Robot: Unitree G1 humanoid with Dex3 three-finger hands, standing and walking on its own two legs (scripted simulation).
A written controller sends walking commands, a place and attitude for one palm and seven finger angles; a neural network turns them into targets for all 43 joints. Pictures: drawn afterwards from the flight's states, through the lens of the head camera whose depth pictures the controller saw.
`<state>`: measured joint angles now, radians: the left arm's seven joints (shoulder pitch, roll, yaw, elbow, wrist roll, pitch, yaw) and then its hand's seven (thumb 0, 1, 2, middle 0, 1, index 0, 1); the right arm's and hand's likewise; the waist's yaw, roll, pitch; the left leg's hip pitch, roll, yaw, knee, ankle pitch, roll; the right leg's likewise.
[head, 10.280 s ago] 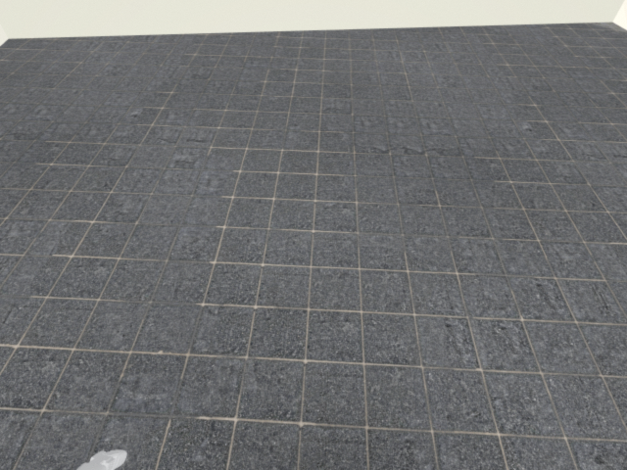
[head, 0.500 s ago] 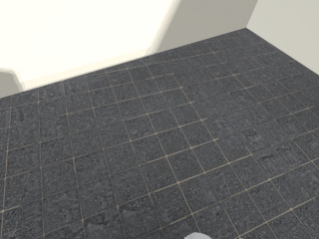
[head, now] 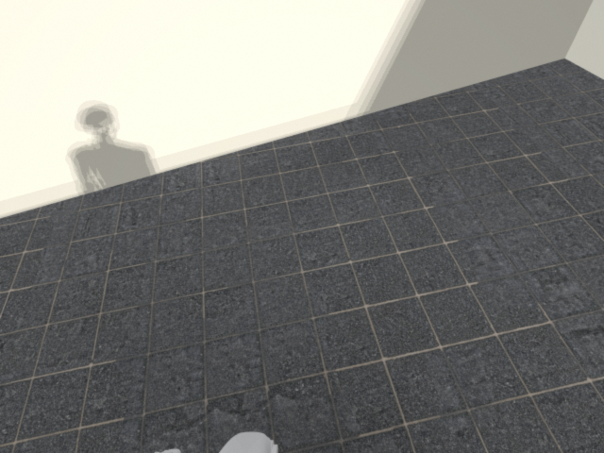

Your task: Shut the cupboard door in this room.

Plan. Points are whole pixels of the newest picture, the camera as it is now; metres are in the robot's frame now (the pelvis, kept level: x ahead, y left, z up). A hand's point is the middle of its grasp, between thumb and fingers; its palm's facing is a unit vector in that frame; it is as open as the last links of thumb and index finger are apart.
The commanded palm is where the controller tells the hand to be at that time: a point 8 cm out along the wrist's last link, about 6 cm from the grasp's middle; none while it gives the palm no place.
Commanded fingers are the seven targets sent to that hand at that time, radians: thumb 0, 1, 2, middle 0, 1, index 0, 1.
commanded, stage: turn or walk to find it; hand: left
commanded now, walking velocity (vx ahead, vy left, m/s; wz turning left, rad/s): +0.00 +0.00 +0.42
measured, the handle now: out of the picture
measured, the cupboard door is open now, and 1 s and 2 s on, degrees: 90 90 90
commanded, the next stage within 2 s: none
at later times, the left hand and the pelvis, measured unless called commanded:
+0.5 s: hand out of the picture -0.01 +0.26 -0.17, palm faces +0.26 -0.93 -0.25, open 7.4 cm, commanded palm none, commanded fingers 0.00 0.90 0.90 -0.20 -0.30 -0.20 -0.30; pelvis -0.02 +0.04 +0.00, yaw +12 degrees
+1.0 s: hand out of the picture -0.07 +0.20 -0.17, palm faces +0.44 -0.87 -0.24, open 7.4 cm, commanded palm none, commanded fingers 0.00 0.90 0.90 -0.20 -0.30 -0.20 -0.30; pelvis -0.05 +0.00 -0.01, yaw +26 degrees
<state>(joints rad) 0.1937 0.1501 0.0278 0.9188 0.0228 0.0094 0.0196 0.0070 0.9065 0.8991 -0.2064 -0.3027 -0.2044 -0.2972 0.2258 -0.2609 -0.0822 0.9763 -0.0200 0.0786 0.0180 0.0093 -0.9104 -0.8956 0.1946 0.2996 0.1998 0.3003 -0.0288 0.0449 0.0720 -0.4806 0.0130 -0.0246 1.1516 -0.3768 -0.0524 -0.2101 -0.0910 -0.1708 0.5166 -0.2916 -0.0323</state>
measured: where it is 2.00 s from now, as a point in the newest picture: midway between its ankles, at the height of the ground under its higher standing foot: outside the picture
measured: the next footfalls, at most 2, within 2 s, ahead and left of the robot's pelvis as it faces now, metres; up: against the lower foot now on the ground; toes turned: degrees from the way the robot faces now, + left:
left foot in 0.24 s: +0.00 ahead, +0.15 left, +0.00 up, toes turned +12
right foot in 0.66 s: +0.05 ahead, -0.10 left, +0.00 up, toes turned +11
